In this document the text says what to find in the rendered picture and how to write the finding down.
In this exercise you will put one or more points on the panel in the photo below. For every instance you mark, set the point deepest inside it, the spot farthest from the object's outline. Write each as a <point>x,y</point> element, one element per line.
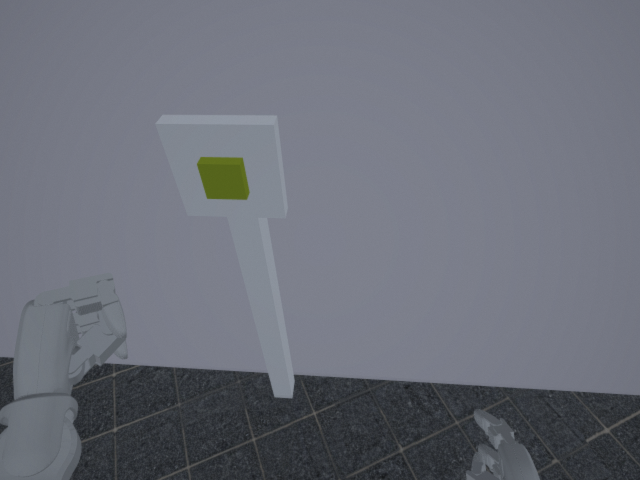
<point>255,138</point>

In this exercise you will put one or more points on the button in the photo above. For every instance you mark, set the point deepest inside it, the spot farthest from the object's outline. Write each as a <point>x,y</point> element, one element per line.
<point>223,178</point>

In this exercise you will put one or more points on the robot left forearm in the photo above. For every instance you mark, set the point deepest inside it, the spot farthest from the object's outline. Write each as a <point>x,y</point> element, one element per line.
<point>40,442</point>

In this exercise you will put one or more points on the right robot hand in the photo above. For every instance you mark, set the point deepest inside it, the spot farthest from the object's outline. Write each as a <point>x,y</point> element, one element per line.
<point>511,462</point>

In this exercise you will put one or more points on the left robot hand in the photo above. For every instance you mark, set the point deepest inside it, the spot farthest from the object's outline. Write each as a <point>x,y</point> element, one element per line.
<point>48,333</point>

